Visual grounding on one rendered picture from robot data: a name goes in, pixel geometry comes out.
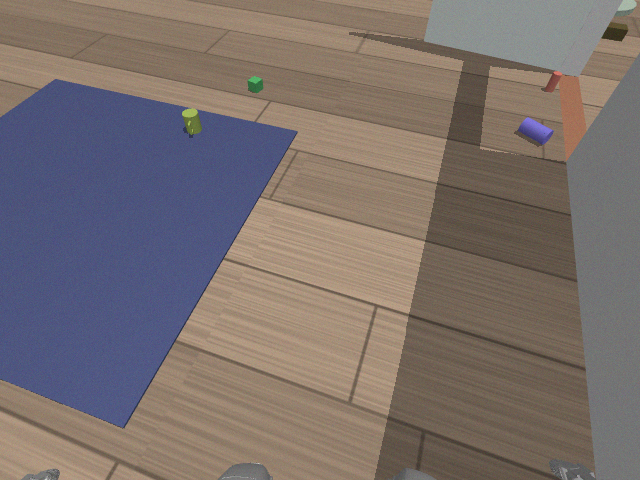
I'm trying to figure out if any right robot hand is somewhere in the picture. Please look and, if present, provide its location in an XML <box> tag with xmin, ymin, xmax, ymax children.
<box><xmin>549</xmin><ymin>459</ymin><xmax>597</xmax><ymax>480</ymax></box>

